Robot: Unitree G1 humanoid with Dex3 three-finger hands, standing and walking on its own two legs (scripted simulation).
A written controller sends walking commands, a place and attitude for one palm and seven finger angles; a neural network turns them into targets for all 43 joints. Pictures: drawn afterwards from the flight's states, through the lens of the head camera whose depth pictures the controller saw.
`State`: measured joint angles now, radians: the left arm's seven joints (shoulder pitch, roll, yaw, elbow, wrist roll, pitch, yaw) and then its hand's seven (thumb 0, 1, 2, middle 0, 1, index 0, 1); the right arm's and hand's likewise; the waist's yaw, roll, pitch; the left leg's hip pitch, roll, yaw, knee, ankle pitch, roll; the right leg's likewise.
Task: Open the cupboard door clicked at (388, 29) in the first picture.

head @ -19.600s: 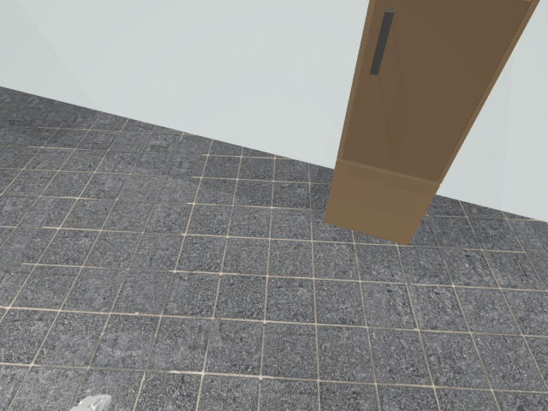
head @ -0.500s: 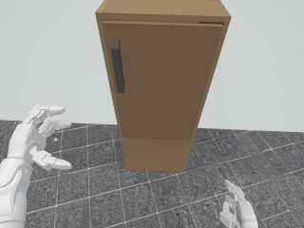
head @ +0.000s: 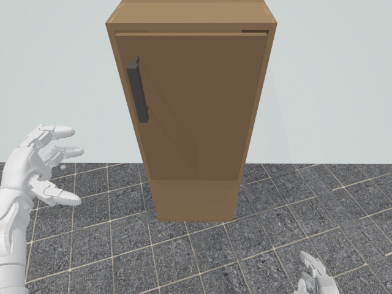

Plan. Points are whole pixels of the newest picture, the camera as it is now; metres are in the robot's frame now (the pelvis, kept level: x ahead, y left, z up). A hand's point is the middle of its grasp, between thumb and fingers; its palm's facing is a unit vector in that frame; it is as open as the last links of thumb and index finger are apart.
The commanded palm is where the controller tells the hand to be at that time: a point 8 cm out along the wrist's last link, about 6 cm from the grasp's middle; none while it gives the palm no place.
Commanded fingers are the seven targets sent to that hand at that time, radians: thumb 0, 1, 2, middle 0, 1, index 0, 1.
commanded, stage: raise the hand with hooked fingers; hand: left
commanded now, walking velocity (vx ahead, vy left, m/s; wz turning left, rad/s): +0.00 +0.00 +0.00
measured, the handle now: (140, 90) +0.58 +0.20 +0.12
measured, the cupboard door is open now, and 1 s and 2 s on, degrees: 0 0 0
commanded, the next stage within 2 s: move the hooked fingers beside the handle in 0.24 s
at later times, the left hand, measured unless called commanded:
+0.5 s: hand (78, 163) +0.31 +0.25 +0.13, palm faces +0.14 -0.99 -0.02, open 13.9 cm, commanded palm +0.29 +0.30 +0.14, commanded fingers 0.00 -0.50 0.30 -0.30 -1.20 -0.30 -1.20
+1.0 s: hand (89, 136) +0.37 +0.26 +0.14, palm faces +0.07 -1.00 +0.01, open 13.9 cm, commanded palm +0.35 +0.30 +0.13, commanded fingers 0.00 -0.50 0.30 -0.30 -1.20 -0.30 -1.20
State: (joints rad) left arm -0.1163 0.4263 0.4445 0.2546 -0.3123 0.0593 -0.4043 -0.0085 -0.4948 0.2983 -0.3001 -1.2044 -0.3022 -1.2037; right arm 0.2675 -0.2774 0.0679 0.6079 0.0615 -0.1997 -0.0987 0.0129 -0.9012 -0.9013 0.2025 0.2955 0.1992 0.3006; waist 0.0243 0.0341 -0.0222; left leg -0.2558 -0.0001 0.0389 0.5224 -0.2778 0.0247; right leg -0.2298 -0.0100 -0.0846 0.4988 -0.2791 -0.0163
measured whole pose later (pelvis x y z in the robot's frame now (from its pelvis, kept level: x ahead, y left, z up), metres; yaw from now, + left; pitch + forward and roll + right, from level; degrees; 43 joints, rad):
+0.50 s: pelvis +0.00 -0.03 -0.01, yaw +0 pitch +1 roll +0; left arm -0.22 0.43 0.46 0.40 -0.30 0.01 -0.39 -0.01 -0.50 0.30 -0.30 -1.20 -0.31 -1.20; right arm 0.23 -0.28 0.06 0.62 0.07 -0.20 -0.12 0.01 -0.90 -0.90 0.20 0.30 0.20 0.30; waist 0.02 0.03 -0.02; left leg -0.29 0.04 0.02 0.57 -0.30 -0.02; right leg -0.27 0.02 -0.10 0.56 -0.31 -0.06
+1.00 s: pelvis +0.00 +0.00 -0.01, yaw -1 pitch +3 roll -1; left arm -0.44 0.45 0.42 0.62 -0.25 -0.05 -0.37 -0.01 -0.50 0.30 -0.30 -1.20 -0.30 -1.20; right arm 0.32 -0.28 0.06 0.64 0.07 -0.16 -0.10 0.01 -0.90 -0.90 0.20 0.30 0.20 0.30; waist -0.02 0.02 -0.04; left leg -0.35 0.01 0.05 0.59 -0.30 0.02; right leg -0.33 0.00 -0.07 0.56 -0.30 -0.02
